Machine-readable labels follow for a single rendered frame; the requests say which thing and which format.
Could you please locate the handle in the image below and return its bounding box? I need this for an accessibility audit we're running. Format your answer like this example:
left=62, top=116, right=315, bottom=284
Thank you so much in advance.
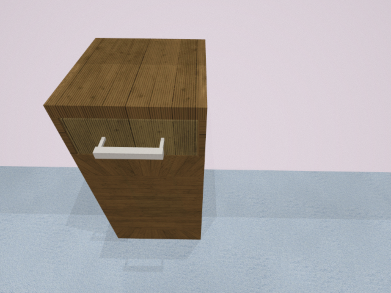
left=93, top=137, right=164, bottom=160

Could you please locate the cabinet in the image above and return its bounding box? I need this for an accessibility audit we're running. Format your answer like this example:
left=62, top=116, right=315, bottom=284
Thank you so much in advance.
left=43, top=38, right=207, bottom=240

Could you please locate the drawer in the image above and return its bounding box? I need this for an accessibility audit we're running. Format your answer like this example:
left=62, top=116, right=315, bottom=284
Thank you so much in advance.
left=60, top=118, right=198, bottom=155

